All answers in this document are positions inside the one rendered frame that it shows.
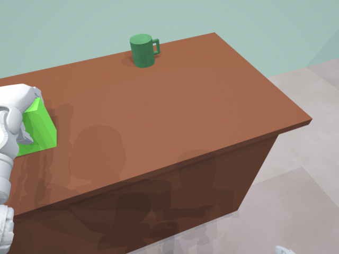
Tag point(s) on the robot left hand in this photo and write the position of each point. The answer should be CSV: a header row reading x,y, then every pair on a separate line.
x,y
20,96

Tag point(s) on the sponge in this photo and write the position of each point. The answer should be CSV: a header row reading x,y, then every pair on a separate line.
x,y
39,125

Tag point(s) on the table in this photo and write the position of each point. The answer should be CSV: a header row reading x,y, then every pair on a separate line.
x,y
144,153

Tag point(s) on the robot left upper arm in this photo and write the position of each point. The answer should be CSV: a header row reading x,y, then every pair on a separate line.
x,y
6,228

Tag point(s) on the robot left forearm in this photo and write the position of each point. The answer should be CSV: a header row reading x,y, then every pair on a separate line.
x,y
10,123

